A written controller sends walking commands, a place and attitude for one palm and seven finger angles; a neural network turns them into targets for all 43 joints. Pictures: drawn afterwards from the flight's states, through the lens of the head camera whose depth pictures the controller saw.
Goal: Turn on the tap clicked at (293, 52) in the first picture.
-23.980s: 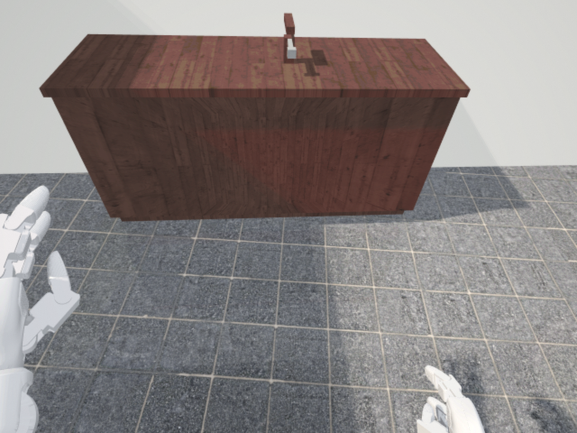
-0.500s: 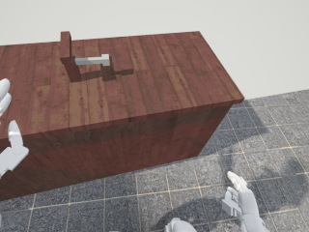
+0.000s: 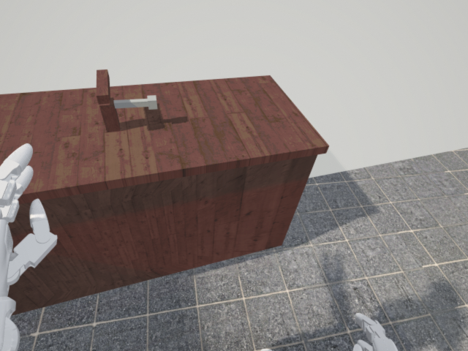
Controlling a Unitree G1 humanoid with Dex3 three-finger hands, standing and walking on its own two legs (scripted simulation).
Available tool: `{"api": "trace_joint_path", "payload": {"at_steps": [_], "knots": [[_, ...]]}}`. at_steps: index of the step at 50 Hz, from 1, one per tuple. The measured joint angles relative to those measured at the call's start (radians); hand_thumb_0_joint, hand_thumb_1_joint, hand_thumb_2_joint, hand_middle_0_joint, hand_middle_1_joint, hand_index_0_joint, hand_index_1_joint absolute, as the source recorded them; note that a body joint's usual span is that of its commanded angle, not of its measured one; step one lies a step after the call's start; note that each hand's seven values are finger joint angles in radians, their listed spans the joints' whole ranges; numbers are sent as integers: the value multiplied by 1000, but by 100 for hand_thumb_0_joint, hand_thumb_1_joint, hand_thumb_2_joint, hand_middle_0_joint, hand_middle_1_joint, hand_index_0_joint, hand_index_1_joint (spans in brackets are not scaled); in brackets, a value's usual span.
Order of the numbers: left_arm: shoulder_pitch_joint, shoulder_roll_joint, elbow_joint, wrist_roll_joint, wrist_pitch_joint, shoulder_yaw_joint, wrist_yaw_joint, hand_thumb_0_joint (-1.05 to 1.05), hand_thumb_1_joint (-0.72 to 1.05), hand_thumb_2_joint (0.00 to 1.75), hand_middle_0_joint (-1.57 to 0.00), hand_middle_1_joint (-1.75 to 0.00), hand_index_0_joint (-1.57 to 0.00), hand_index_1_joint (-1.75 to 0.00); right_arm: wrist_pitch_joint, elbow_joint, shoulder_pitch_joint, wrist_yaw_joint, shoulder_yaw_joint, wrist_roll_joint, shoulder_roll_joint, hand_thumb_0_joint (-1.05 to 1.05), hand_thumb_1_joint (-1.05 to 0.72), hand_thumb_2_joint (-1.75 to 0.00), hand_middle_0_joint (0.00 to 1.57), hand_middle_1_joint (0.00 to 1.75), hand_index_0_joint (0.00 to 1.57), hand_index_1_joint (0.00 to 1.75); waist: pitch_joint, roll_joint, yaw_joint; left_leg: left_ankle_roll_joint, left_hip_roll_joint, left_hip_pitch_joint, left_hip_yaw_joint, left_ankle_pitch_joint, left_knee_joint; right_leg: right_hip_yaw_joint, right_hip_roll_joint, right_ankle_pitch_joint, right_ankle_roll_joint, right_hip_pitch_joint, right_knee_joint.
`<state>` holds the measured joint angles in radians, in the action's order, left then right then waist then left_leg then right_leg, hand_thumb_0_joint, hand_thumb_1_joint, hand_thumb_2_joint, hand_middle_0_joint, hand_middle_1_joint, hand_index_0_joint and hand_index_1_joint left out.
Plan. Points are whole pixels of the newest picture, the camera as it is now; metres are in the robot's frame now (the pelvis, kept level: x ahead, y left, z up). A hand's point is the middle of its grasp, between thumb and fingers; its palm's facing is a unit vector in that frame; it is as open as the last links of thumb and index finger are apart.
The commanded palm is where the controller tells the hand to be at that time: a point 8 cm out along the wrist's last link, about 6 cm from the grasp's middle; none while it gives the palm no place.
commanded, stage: stop stepping back and stand still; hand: left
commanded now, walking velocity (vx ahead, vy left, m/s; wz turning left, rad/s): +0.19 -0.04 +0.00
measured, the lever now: (152, 102) +0.74 +0.24 +0.03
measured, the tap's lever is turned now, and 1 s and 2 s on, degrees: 86 86 86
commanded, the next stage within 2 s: stand and check the lever's angle in 0.44 s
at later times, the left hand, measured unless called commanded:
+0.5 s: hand (47, 242) +0.20 +0.23 +0.19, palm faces +0.45 -0.82 -0.35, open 7.4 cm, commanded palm +0.14 +0.26 +0.19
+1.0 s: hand (49, 227) +0.22 +0.23 +0.19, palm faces +0.47 -0.80 -0.37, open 7.4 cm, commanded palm +0.16 +0.27 +0.19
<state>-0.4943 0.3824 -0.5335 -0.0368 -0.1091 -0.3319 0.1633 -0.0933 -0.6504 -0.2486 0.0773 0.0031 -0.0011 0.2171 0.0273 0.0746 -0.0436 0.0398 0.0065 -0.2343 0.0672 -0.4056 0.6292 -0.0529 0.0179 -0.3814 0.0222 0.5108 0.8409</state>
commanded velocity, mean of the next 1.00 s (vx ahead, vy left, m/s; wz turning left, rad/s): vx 0.02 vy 0.00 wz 0.00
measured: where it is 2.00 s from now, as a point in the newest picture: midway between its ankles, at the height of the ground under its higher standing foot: outside the picture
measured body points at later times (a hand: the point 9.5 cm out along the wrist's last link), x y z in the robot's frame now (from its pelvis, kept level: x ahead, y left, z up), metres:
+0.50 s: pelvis +0.00 -0.02 +0.00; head -0.01 -0.01 +0.45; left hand +0.17 +0.27 +0.21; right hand +0.18 -0.25 -0.06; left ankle +0.01 +0.10 -0.72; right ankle +0.04 -0.13 -0.70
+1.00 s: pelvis +0.02 -0.02 +0.02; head +0.02 -0.03 +0.47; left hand +0.19 +0.27 +0.21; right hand +0.22 -0.25 -0.06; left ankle +0.01 +0.10 -0.72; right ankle +0.05 -0.13 -0.72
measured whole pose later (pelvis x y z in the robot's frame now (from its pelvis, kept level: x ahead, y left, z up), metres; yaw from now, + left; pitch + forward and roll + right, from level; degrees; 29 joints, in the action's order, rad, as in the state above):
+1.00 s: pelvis +0.02 -0.02 +0.02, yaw +4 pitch -2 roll -1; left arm -0.47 0.35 -0.49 -0.06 -0.14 -0.33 0.17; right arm -0.09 -0.60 -0.17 0.07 0.00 0.01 0.22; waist -0.03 -0.02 0.00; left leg 0.00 0.02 -0.19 0.01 -0.26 0.48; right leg -0.04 -0.01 -0.21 0.02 0.21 0.45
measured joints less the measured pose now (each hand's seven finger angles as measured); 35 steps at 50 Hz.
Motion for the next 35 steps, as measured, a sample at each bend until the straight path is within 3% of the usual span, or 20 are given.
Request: {"api": "trace_joint_path", "payload": {"at_steps": [2,4,8,11,12,14,16,19,21,25,27,29,32,35], "knots": [[2,17,8,10,-7,-22,1,1,88,90,-21,-30,-22,-30,-21,-3,-25,-6,6,3,-13,1,-90,-90,20,30,20,30,7,-2,-10,-10,-4,21,-6,45,-36,17,-13,-15,-8,36,190],[7,27,22,8,-24,-39,0,1,88,90,-21,-30,-22,-30,-35,-17,-51,-15,4,8,-20,1,-90,-90,20,30,20,30,22,-21,-20,-16,0,37,-28,77,-80,11,-14,4,-13,32,236],[5,13,59,-12,-44,-60,-2,1,88,90,-21,-30,-21,-30,-23,-31,-76,-18,-13,11,-21,1,-90,-90,20,30,20,30,31,-72,-6,-31,23,50,-52,94,-108,-14,-2,15,-15,-96,-66],[3,-1,96,-13,-39,-55,-3,1,89,90,-20,-30,-21,-30,-14,-15,-73,-13,-23,8,-19,1,-90,-90,20,30,20,30,17,-96,15,-37,31,14,-53,43,-14,-24,0,112,-9,-208,-293],[18,-16,112,-8,-35,-40,-7,1,89,90,-20,-30,-21,-30,-11,-18,-59,-13,-20,8,-12,1,-90,-90,20,30,20,30,1,-115,20,-23,38,-14,-67,9,52,-34,-9,184,-5,-206,-293],[57,-57,135,-6,-19,6,-19,1,89,90,-20,-30,-21,-30,2,-43,-21,-14,-11,9,0,1,-90,-90,20,30,20,30,-31,-138,28,-11,28,-89,-91,-23,229,-56,-15,182,0,-204,-264],[75,-82,138,-7,-12,40,-30,1,89,90,-20,-30,-21,-30,10,-67,11,-18,-8,8,-1,1,-90,-90,20,30,20,30,-45,-118,41,-9,13,-135,-74,-14,321,-55,-7,165,3,-212,-267],[47,-69,67,-6,-3,43,-26,1,88,90,-21,-30,-21,-30,14,-44,42,-16,-18,4,-14,1,-90,-90,21,30,20,30,-52,-61,38,0,20,-98,-39,24,171,-43,5,157,7,-200,-253],[28,-48,2,-10,-12,32,-15,1,88,90,-21,-30,-21,-30,3,-3,55,-7,-17,-5,-7,1,-90,-90,21,30,20,30,-55,-60,27,-12,31,-63,-56,63,36,-48,-2,100,6,-169,-194],[33,-1,-18,-4,-23,-14,6,1,88,90,-21,-30,-22,-30,-23,29,60,-1,-7,-2,-34,1,-90,-90,20,30,20,30,-57,-40,33,-34,14,-36,-40,105,-9,21,-16,-23,-12,-131,-34],[43,14,-1,-5,-30,-35,9,1,88,90,-21,-30,-22,-30,-36,34,47,-8,-15,3,-38,1,-90,-90,20,30,20,30,-43,-51,30,-41,8,-21,-54,121,-47,17,-17,9,-21,-182,-139],[52,17,23,-6,-40,-52,10,1,88,90,-21,-30,-21,-30,-37,37,41,-15,-25,7,-37,1,-90,-90,20,30,20,30,-35,-63,35,-49,8,-21,-61,117,-45,10,-19,141,-14,-240,-284],[60,-30,71,-11,-40,-27,-2,1,89,90,-20,-30,-21,-30,-18,22,55,-27,-25,11,-20,1,-90,-90,20,30,20,30,-37,-113,32,-42,29,-33,-85,107,-22,-14,-43,156,10,-258,-316],[44,-70,91,-19,-19,19,-14,1,89,90,-20,-30,-21,-30,-1,16,62,-29,-18,14,-8,1,-90,-90,20,30,20,30,-41,-118,35,-33,27,-29,-84,117,-35,-15,-42,142,12,-263,-330]]}}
